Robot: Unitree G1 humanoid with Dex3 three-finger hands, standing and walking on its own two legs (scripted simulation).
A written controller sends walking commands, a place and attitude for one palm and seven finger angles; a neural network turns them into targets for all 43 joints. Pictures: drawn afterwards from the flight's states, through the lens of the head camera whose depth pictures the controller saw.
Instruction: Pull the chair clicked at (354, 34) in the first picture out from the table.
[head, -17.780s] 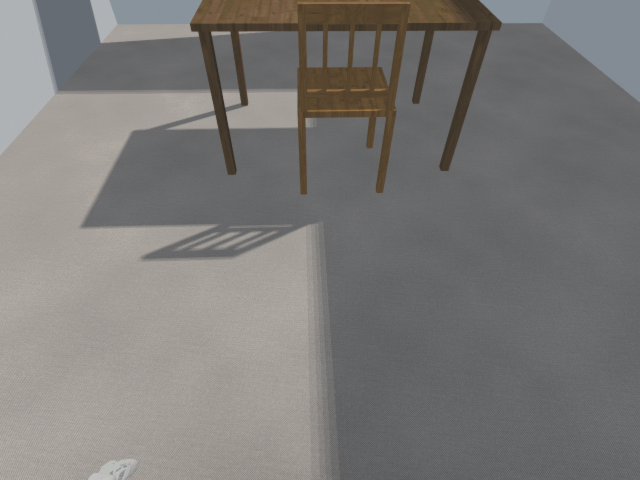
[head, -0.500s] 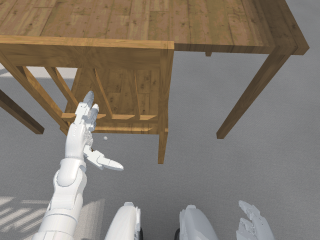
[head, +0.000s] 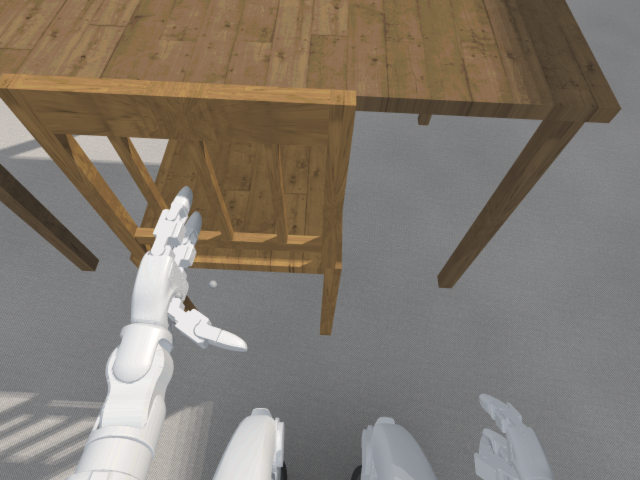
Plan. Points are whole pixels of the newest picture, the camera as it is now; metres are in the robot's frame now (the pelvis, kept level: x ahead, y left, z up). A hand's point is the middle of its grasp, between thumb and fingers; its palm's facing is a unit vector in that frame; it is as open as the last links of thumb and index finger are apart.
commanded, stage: aim the fingers beside a spindle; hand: left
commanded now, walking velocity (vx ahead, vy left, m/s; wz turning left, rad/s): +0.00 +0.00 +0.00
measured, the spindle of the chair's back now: (214, 194) +0.50 +0.17 -0.01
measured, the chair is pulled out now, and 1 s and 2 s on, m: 0.00 0.00 0.00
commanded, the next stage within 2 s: none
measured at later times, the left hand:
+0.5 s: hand (213, 289) +0.34 +0.14 +0.02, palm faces -0.06 -1.00 -0.01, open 16.9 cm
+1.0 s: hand (210, 277) +0.35 +0.14 +0.03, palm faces -0.03 -1.00 -0.07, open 16.9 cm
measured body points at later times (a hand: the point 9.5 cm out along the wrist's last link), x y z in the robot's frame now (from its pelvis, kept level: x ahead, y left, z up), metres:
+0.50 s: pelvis +0.00 +0.01 +0.00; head +0.11 +0.02 +0.44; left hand +0.34 +0.20 +0.02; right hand +0.14 -0.24 -0.11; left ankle +0.03 +0.11 -0.62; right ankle +0.02 -0.11 -0.62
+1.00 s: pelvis +0.00 +0.01 +0.00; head +0.10 +0.01 +0.44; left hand +0.34 +0.20 +0.04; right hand +0.16 -0.24 -0.11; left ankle +0.03 +0.11 -0.62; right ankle +0.02 -0.11 -0.62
